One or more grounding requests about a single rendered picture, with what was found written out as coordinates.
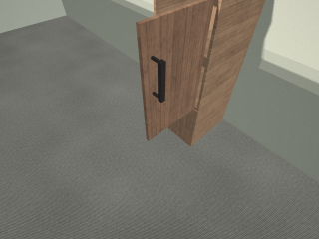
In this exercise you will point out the handle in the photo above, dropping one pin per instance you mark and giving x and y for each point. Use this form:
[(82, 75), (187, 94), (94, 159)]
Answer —
[(161, 79)]

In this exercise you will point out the cupboard door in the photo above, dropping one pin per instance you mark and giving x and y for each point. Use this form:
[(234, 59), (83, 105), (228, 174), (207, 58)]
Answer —
[(179, 37)]

